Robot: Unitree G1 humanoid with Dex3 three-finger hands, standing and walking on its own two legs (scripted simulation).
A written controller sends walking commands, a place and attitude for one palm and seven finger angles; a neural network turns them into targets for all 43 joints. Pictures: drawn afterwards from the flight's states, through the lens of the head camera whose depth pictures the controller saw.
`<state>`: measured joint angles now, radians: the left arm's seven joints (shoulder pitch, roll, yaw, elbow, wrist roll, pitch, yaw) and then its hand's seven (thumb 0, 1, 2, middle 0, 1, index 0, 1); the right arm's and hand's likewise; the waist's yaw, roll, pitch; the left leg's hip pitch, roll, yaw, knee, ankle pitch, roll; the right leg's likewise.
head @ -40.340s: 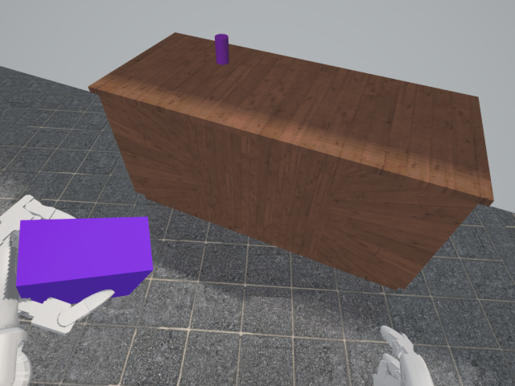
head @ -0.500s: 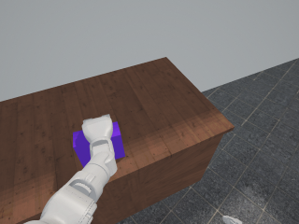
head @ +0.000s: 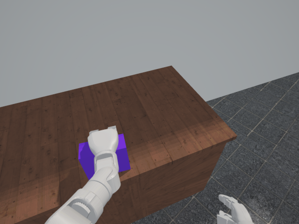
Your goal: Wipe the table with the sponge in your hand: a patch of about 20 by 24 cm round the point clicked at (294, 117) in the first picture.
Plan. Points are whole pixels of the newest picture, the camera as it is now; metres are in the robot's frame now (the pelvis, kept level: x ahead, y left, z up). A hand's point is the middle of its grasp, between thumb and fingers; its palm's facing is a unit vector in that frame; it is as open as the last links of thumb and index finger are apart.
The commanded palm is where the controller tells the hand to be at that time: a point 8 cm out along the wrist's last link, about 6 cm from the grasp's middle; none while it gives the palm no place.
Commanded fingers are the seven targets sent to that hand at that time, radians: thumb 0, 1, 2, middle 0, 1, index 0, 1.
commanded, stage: wipe back along the third lane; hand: left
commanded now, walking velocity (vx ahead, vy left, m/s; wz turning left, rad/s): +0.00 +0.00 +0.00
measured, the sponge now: (107, 160) +0.33 +0.18 -0.06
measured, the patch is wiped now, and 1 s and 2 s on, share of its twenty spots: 0.95 0.95 0.95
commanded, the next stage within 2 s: slide back across to the middle lane in 0.30 s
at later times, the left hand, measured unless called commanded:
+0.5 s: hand (107, 151) +0.34 +0.17 -0.01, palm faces -0.07 -0.03 -1.00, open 10.5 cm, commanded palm +0.30 +0.16 +0.03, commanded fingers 0.00 0.10 1.30 -1.20 -1.60 -1.20 -1.60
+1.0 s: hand (91, 158) +0.30 +0.21 -0.01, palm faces -0.09 -0.07 -0.99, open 10.5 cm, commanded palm +0.27 +0.21 +0.04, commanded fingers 0.00 0.10 1.30 -1.20 -1.60 -1.20 -1.60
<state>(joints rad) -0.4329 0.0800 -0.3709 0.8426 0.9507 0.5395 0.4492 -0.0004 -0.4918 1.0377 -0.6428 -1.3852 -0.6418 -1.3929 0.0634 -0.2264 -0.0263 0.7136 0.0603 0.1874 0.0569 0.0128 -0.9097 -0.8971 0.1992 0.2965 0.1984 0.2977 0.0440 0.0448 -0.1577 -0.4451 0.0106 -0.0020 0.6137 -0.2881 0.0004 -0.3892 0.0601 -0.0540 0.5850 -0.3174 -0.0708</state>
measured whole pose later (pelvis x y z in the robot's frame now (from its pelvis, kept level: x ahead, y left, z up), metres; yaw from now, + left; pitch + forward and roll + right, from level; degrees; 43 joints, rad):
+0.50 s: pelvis -0.01 +0.00 +0.00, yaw +0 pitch +8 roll +0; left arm -0.47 0.09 -0.34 0.87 0.95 0.52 0.45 0.00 -0.50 1.04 -0.66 -1.36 -0.66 -1.37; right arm 0.12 -0.22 -0.03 0.74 0.06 0.18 0.05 0.01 -0.91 -0.90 0.20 0.30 0.20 0.30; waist 0.03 0.05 -0.15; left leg -0.49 0.01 0.00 0.65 -0.28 0.00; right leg -0.44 0.06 -0.05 0.62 -0.32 -0.07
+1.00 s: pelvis -0.01 +0.00 +0.00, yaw -1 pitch +4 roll +0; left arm -0.27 0.19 -0.25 0.64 0.98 0.48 0.34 0.00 -0.52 1.04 -0.69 -1.34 -0.69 -1.34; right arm 0.08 -0.24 -0.02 0.69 0.07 0.14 0.01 0.01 -0.91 -0.90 0.20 0.30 0.20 0.30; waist 0.04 0.06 -0.12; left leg -0.38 0.02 0.01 0.58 -0.27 0.00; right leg -0.34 0.07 -0.04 0.56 -0.30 -0.08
